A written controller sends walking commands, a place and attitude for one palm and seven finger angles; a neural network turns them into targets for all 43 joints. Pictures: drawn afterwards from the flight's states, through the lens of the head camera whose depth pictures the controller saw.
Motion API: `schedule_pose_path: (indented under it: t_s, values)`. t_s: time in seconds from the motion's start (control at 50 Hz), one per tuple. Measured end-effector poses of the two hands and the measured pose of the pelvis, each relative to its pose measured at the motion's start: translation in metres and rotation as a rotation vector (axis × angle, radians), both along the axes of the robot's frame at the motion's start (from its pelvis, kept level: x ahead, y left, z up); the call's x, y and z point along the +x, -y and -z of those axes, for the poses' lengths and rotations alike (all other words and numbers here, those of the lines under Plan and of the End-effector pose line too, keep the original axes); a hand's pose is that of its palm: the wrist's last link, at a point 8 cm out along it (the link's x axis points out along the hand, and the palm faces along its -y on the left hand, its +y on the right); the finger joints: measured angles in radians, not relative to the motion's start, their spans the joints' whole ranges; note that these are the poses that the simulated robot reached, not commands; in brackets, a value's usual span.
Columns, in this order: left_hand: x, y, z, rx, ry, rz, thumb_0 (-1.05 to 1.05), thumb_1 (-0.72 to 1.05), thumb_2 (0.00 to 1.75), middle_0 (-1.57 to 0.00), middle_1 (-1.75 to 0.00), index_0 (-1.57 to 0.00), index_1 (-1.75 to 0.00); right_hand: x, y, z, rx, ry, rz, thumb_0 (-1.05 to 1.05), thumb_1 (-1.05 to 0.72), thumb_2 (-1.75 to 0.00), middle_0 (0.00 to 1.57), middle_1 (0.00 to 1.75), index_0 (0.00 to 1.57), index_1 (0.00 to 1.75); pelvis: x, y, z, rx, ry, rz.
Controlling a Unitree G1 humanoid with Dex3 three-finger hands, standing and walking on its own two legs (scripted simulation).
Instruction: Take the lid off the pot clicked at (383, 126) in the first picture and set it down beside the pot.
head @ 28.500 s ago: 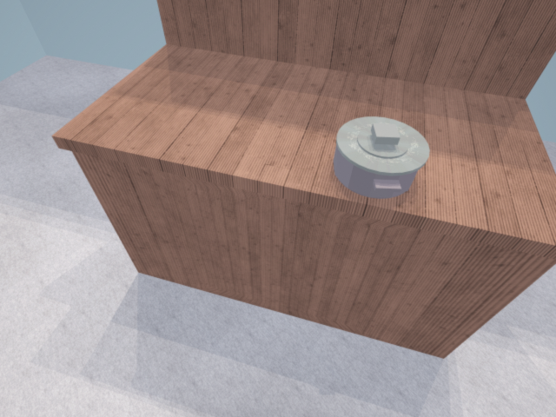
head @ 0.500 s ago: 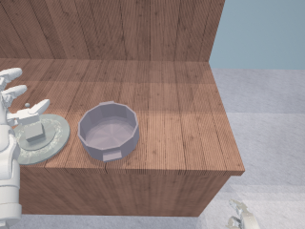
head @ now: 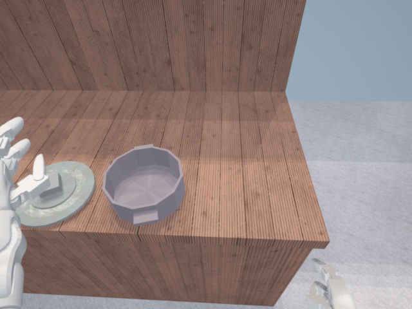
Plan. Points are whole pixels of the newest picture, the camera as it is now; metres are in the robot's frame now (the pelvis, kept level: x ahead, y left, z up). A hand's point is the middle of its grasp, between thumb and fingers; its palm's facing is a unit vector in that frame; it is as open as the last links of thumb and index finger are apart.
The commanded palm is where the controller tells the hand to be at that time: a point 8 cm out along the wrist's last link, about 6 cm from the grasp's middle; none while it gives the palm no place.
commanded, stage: draw the hand back to the body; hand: left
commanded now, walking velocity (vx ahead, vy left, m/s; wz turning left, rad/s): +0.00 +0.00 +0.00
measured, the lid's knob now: (49, 184) +0.38 +0.44 -0.02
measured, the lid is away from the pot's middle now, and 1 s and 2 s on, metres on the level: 0.25 0.25 0.25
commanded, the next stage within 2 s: step back with the hand held close in 0.88 s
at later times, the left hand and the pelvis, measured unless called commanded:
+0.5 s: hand (34, 213) +0.20 +0.28 +0.16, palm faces +0.42 -0.84 -0.35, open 7.4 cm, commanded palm +0.15 +0.31 +0.17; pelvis -0.01 +0.02 +0.00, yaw +0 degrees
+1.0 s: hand (20, 246) +0.16 +0.27 +0.15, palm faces +0.38 -0.85 -0.37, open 7.4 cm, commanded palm +0.11 +0.31 +0.17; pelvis -0.02 +0.03 +0.00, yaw +1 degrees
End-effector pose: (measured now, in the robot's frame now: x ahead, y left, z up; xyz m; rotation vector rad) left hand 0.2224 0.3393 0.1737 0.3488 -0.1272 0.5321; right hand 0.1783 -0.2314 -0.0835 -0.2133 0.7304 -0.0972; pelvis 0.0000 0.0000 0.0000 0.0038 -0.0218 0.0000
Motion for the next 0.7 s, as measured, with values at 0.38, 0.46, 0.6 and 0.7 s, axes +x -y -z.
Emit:
schedule_pose_path:
  t_s: [0.38,0.46,0.6,0.7]
  values:
    - [-0.044,0.017,0.002,0.045,-0.009,0.087,0.02,0.89,0.90,-0.21,-0.31,-0.21,-0.30,0.002,-0.023,-0.006,-0.001,0.035,-0.033,0.01,-0.90,-0.90,0.21,0.30,0.20,0.30,-0.003,-0.013,0.000,-0.004,0.021,-0.002]
    - [-0.054,0.020,0.002,0.054,-0.014,0.105,0.02,0.89,0.90,-0.21,-0.31,-0.21,-0.30,0.002,-0.029,-0.008,-0.001,0.046,-0.040,0.01,-0.90,-0.90,0.21,0.30,0.20,0.30,-0.004,-0.017,0.000,-0.006,0.025,-0.003]
    - [-0.072,0.025,0.004,0.059,-0.030,0.133,0.02,0.89,0.90,-0.21,-0.30,-0.21,-0.30,0.001,-0.040,-0.011,0.002,0.059,-0.056,0.01,-0.90,-0.90,0.21,0.30,0.20,0.30,-0.008,-0.022,0.000,-0.010,0.029,-0.006]
    - [-0.086,0.029,0.005,0.066,-0.042,0.153,0.02,0.89,0.90,-0.21,-0.30,-0.21,-0.30,0.000,-0.047,-0.012,0.004,0.068,-0.068,0.01,-0.90,-0.90,0.21,0.30,0.20,0.30,-0.010,-0.026,0.000,-0.013,0.029,-0.009]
